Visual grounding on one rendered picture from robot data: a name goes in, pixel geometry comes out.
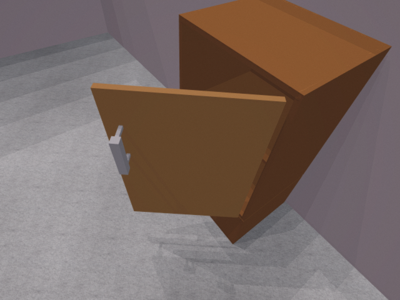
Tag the handle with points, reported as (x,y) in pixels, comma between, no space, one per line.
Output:
(118,152)

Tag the cupboard door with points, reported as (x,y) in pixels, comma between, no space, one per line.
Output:
(192,152)

